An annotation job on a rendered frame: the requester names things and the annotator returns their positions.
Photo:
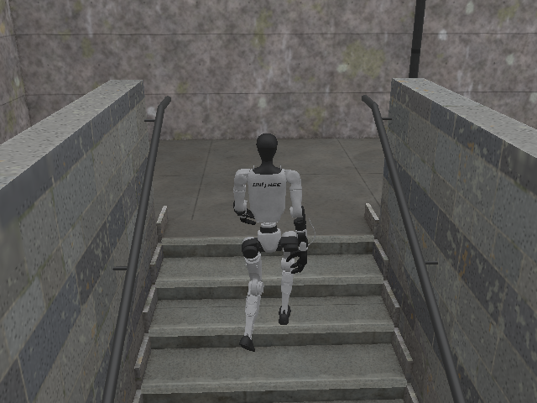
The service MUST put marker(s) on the robot right hand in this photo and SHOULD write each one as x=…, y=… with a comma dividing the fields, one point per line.
x=301, y=262

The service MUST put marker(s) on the robot left hand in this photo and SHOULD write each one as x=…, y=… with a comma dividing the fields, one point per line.
x=247, y=220

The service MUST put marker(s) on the robot left shin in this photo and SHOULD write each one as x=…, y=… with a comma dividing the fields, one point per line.
x=251, y=310

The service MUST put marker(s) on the robot right upper arm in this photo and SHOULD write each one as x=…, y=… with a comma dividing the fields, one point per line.
x=293, y=177

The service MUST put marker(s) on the right robot foot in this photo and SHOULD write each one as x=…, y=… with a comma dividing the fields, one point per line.
x=283, y=318

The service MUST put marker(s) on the right robot forearm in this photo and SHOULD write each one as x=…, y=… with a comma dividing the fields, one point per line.
x=301, y=232

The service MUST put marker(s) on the robot left upper arm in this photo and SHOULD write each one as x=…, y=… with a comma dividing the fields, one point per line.
x=239, y=189

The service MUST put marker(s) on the left robot forearm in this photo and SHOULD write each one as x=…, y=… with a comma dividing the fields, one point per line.
x=240, y=214

